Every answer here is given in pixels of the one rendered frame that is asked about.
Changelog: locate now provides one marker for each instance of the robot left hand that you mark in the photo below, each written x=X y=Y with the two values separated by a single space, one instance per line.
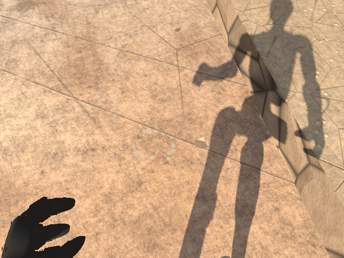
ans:
x=26 y=234

